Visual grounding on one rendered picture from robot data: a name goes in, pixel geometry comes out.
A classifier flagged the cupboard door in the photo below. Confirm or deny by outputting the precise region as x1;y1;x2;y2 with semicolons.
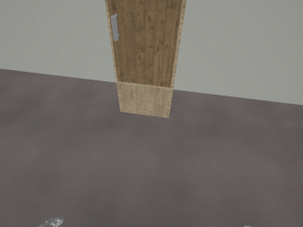
107;0;183;88

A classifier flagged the left robot hand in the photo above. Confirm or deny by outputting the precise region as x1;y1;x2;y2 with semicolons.
40;217;63;227

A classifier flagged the handle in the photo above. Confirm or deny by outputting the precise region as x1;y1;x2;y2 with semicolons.
111;14;119;41

